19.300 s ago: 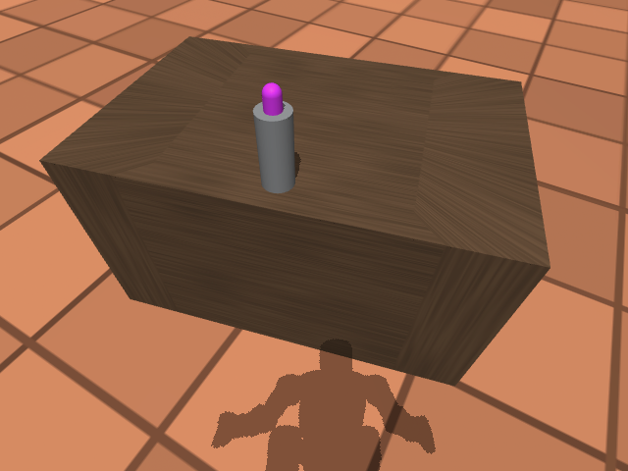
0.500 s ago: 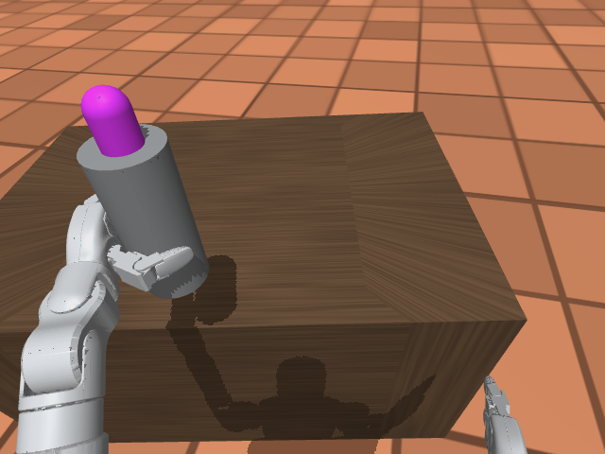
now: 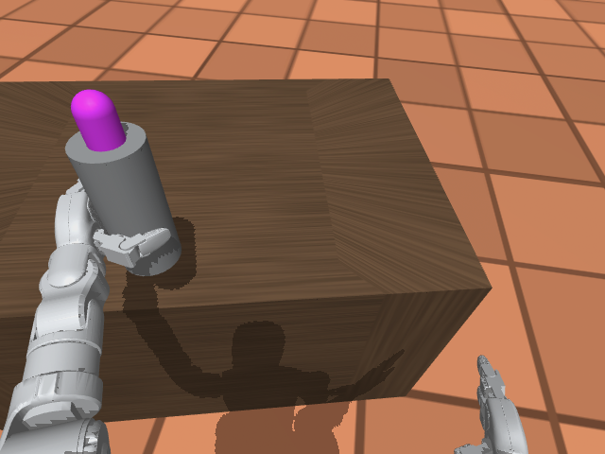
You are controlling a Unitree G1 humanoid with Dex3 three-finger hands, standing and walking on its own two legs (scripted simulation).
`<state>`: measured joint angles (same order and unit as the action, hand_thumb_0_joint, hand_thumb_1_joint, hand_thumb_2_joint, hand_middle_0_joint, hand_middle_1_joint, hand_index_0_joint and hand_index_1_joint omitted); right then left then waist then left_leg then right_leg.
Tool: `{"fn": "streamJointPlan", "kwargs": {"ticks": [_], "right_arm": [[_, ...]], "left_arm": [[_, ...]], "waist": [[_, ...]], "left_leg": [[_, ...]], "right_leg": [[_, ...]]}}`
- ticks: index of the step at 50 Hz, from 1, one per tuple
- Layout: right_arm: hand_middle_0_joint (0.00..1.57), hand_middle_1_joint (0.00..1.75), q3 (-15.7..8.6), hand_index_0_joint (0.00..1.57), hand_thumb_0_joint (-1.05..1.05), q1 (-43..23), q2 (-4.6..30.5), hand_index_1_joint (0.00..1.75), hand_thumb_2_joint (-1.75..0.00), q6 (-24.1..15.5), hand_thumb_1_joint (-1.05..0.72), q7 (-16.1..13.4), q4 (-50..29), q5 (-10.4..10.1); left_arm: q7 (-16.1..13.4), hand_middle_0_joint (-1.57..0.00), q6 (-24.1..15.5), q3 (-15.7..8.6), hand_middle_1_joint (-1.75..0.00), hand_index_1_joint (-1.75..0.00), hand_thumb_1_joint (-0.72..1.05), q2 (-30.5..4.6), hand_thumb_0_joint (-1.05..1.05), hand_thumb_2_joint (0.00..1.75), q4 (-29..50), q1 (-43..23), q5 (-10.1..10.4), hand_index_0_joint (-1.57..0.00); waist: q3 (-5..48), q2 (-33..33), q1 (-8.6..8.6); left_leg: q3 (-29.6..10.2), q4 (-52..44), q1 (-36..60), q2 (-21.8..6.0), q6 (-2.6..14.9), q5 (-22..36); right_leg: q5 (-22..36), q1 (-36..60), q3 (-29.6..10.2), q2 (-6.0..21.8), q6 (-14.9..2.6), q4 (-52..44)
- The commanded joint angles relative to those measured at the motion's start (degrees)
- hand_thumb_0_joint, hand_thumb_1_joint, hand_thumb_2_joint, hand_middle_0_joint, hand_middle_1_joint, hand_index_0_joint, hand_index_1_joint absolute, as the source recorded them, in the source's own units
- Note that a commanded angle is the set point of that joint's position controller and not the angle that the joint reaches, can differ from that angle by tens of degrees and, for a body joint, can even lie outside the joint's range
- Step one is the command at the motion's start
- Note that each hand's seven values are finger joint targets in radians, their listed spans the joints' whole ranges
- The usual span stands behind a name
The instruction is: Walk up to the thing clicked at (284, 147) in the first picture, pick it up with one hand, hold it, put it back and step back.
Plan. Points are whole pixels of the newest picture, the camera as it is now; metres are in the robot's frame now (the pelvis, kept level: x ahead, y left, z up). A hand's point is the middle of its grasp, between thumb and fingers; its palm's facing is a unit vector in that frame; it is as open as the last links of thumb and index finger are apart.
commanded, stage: crouch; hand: left
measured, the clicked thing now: (126, 188) +0.41 +0.20 +0.16
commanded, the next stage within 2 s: lower in 0.70 s
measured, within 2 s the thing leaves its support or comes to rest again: rests again in 1.52 s
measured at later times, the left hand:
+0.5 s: hand (143, 216) +0.45 +0.21 +0.07, palm faces +0.20 -0.98 +0.00, open 11.3 cm
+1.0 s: hand (148, 225) +0.47 +0.22 +0.03, palm faces +0.20 -0.98 +0.00, open 11.3 cm
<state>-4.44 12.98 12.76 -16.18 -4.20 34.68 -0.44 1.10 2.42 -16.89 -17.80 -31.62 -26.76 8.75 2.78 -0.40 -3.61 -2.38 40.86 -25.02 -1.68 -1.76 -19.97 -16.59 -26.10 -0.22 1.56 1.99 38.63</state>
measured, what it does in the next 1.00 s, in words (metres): stands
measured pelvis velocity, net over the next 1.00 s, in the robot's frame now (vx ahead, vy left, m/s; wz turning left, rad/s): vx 0.01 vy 0.00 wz -0.01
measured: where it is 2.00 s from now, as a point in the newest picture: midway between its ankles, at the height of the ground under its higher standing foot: outside the picture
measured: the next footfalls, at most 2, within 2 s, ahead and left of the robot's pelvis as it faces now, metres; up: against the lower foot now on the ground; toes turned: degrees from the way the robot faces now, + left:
none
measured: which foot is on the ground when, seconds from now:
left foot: down 0.00-1.00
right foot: down 0.00-1.00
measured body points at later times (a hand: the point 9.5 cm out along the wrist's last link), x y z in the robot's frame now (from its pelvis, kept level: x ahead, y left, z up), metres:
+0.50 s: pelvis +0.00 +0.00 -0.02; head +0.06 +0.01 +0.43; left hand +0.43 +0.26 +0.07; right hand +0.16 -0.27 -0.06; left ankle +0.01 +0.14 -0.72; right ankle +0.03 -0.14 -0.72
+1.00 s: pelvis +0.01 +0.00 -0.03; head +0.09 +0.02 +0.41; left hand +0.45 +0.27 +0.03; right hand +0.16 -0.26 -0.06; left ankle +0.01 +0.14 -0.72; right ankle +0.03 -0.14 -0.72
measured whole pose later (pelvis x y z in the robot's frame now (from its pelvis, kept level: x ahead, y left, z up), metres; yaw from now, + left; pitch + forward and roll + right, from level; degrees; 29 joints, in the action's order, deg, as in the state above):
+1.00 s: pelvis +0.01 +0.00 -0.03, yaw -1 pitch +14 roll -2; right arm -3.1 19.3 13.2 -4.7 -0.5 12.5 0.7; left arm 3.9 -17.4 -21.5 -23.1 -56.1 -37.5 6.7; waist 5.4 0.7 -7.2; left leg -2.8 53.4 -42.2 -2.2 -1.7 -25.6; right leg -21.5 -43.0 -0.3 0.9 2.0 50.2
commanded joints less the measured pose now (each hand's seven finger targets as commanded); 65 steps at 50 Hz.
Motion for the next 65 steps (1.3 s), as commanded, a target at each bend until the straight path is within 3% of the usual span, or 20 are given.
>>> {"fn": "streamJointPlan", "kwargs": {"ticks": [1,7,15,19,23,25,27,29,31,33,36,37,38,44,49,54,56,57,61,65], "right_arm": [[0.05,0.05,-4.01,0.05,0.00,-3.00,9.10,0.05,-0.05,-1.86,0.55,-0.73,-9.87,-0.24],[0.05,0.05,-4.49,0.05,0.00,-0.01,9.02,0.05,-0.05,0.33,0.55,0.32,-12.39,-0.43],[0.05,0.05,-2.84,0.05,0.00,-2.80,8.49,0.05,-0.05,2.56,0.53,0.12,-22.34,-0.03],[0.05,0.05,-3.21,0.05,0.00,0.09,9.25,0.05,-0.06,4.05,0.52,0.28,-23.99,0.18],[0.05,0.05,-3.39,0.05,0.00,3.10,8.57,0.05,-0.05,5.25,0.53,0.62,-22.83,0.36],[0.05,0.05,-3.39,0.05,0.00,3.23,9.04,0.05,-0.05,5.45,0.53,0.95,-24.88,0.30],[0.05,0.05,-1.92,0.05,0.00,4.81,6.94,0.05,-0.05,5.98,0.54,1.44,-24.02,0.22],[0.05,0.05,-3.79,0.05,0.00,4.38,8.84,0.05,-0.05,6.20,0.53,1.45,-23.46,0.30],[0.05,0.05,-3.31,0.05,0.00,2.97,8.66,0.05,-0.05,6.13,0.53,1.59,-27.67,0.18],[0.05,0.05,-2.80,0.05,0.00,4.66,8.18,0.05,-0.05,6.41,0.53,1.76,-26.01,0.34],[0.05,0.05,-3.01,0.05,0.00,2.11,8.78,0.05,-0.06,6.80,0.52,1.68,-30.27,0.35],[0.05,0.05,-2.07,0.05,0.00,3.05,7.43,0.05,-0.06,7.07,0.52,1.63,-29.47,0.32],[0.05,0.05,-3.59,0.05,0.00,3.85,9.46,0.05,-0.06,7.24,0.52,1.43,-30.61,0.47],[0.05,0.05,-2.68,0.05,0.00,8.73,7.67,0.05,-0.06,8.72,0.52,2.15,-27.36,0.63],[0.05,0.05,-3.37,0.05,0.00,9.44,8.23,0.05,-0.06,9.00,0.53,3.21,-29.99,1.09],[0.05,0.05,-1.74,0.05,0.00,6.96,7.28,0.05,-0.06,8.78,0.52,3.61,-34.64,1.21],[0.05,0.05,-4.67,0.05,0.00,5.13,11.11,0.05,-0.06,8.55,0.51,3.20,-38.63,1.44],[0.05,0.05,-4.05,0.05,0.00,6.59,10.08,0.05,-0.06,8.68,0.51,3.20,-37.27,1.63],[0.05,0.05,-3.85,0.05,0.00,8.56,9.97,0.05,-0.06,9.34,0.51,3.36,-36.83,2.11],[0.05,0.05,-2.59,0.05,0.00,10.00,8.31,0.05,-0.06,10.06,0.52,4.02,-36.46,2.15]], "left_arm": [[0.79,-1.30,-9.86,-2.62,-1.47,-1.46,-0.08,-14.20,0.00,1.26,11.00,-33.63,1.80,-1.33],[0.98,-1.29,-14.04,-4.61,-1.44,-1.44,-0.07,-16.57,0.00,1.24,2.08,-34.45,1.74,-1.32],[0.76,-1.25,-20.14,-5.30,-1.40,-1.40,-0.07,-20.53,0.00,1.22,6.22,-43.38,0.90,-1.27],[1.30,-1.25,-21.44,-6.34,-1.38,-1.39,-0.03,-21.72,0.00,1.22,2.70,-41.88,1.01,-1.27],[1.56,-1.25,-21.85,-6.45,-1.38,-1.39,-0.02,-21.09,0.00,1.22,-2.39,-38.46,0.41,-1.27],[1.88,-1.27,-22.01,-4.52,-1.39,-1.40,0.00,-19.62,0.00,1.23,-0.04,-40.85,0.21,-1.28],[1.87,-1.27,-21.85,-5.07,-1.39,-1.40,0.01,-19.58,0.00,1.23,-2.87,-38.78,0.05,-1.29],[1.98,-1.28,-22.26,-5.64,-1.40,-1.41,-0.03,-19.95,0.00,1.23,-3.62,-38.94,0.56,-1.30],[2.47,-1.27,-23.01,-5.43,-1.40,-1.40,-0.03,-20.00,0.00,1.23,0.99,-42.68,1.27,-1.29],[2.45,-1.27,-22.95,-5.52,-1.39,-1.40,-0.02,-20.54,0.00,1.24,-2.14,-41.14,0.80,-1.28],[2.18,-1.25,-24.02,-5.96,-1.36,-1.37,-0.01,-21.92,0.00,1.21,1.55,-43.87,0.48,-1.26],[2.36,-1.25,-24.04,-5.86,-1.37,-1.37,-0.02,-21.12,0.00,1.21,-0.42,-43.11,0.70,-1.27],[2.19,-1.24,-24.22,-7.13,-1.37,-1.38,-0.02,-22.69,0.00,1.22,0.40,-42.51,0.75,-1.26],[2.16,-1.25,-24.53,-7.28,-1.36,-1.37,-0.01,-21.17,0.00,1.20,-7.78,-37.71,-0.22,-1.25],[3.02,-1.27,-26.23,-7.63,-1.40,-1.41,0.02,-20.96,0.00,1.23,-11.49,-36.14,-0.82,-1.29],[3.64,-1.25,-28.81,-7.04,-1.38,-1.39,0.02,-21.77,0.00,1.21,-5.56,-41.28,-0.09,-1.26],[3.36,-1.23,-29.66,-7.54,-1.36,-1.37,-0.03,-22.81,0.00,1.19,-2.25,-43.54,0.16,-1.25],[3.22,-1.21,-29.94,-7.00,-1.35,-1.36,0.00,-22.04,0.00,1.20,-3.92,-43.72,0.10,-1.22],[1.87,-1.22,-31.38,-8.21,-1.34,-1.35,0.01,-24.20,0.00,1.19,-2.77,-43.29,-1.08,-1.23],[1.89,-1.24,-31.51,-7.41,-1.37,-1.38,0.01,-21.91,0.00,1.22,-6.86,-40.71,-1.27,-1.25]], "waist": [[20.21,-4.46,-1.42],[18.42,-1.86,-1.32],[31.22,-5.32,-0.58],[32.07,-5.85,-1.06],[25.74,-4.94,-2.22],[29.66,-8.29,-2.36],[23.79,-6.19,-2.32],[25.81,-6.54,-2.38],[31.16,-7.71,-2.49],[28.15,-6.89,-2.41],[35.17,-7.50,-1.93],[32.85,-5.16,-2.73],[35.46,-5.24,-2.43],[25.40,-4.59,-3.27],[24.43,-5.28,-4.27],[33.72,-7.45,-3.40],[39.70,-9.52,-3.97],[36.05,-9.33,-5.06],[34.73,-10.68,-4.71],[31.92,-10.89,-4.86]], "left_leg": [[2.12,-4.99,7.27,1.19,1.90,10.78],[1.90,-3.95,3.32,0.94,2.09,8.08],[2.03,-0.25,4.42,1.11,1.66,13.17],[1.93,1.59,4.48,0.96,1.47,18.04],[2.33,2.19,1.56,1.18,1.72,15.90],[2.21,2.75,5.08,0.88,1.43,18.23],[2.15,2.28,1.06,0.95,1.54,13.99],[1.87,2.73,1.51,0.70,1.36,14.17],[2.02,3.89,3.67,0.75,1.56,16.56],[1.71,4.19,1.27,0.53,1.38,17.01],[1.82,5.60,2.49,0.83,1.59,19.37],[2.03,5.82,0.35,0.89,1.90,17.76],[2.10,6.11,0.41,0.94,1.88,19.11],[2.12,6.67,-4.39,1.13,1.99,16.72],[2.04,7.72,-6.20,0.98,1.97,12.76],[1.46,9.79,-4.55,0.78,1.66,17.20],[1.13,10.67,-0.35,0.46,1.44,19.62],[0.96,11.12,-2.04,0.33,1.29,19.18],[0.49,11.35,-3.60,0.19,0.90,17.65],[0.07,11.66,-4.09,-0.09,0.58,16.88]], "right_leg": [[10.55,4.23,2.51,-1.51,-1.67,-3.42],[7.58,0.53,2.75,-1.68,-1.85,-1.96],[11.92,4.45,1.77,-1.23,-2.08,1.52],[15.77,3.74,1.70,-1.34,-2.23,2.82],[14.41,0.02,1.47,-1.22,-2.05,2.74],[15.11,-1.35,1.78,-1.50,-2.44,3.31],[11.65,-3.23,1.95,-1.60,-2.41,2.93],[11.37,-3.58,1.98,-1.63,-2.58,3.62],[13.71,-2.07,1.80,-1.63,-2.42,4.27],[13.42,-3.10,1.89,-1.74,-2.51,4.85],[16.50,0.07,1.55,-1.37,-2.34,6.05],[16.33,0.05,1.38,-1.32,-2.05,6.19],[18.31,1.85,1.19,-1.20,-2.04,6.69],[15.43,-4.00,1.34,-1.33,-2.14,6.81],[11.18,-8.17,1.58,-1.73,-2.42,7.48],[14.31,-4.97,1.44,-1.67,-2.57,10.15],[15.50,-5.60,1.50,-1.81,-2.69,10.90],[14.56,-7.42,1.64,-1.90,-2.64,11.10],[12.52,-9.62,1.88,-1.93,-2.96,11.84],[10.31,-13.02,2.59,-2.20,-3.18,12.57]]}}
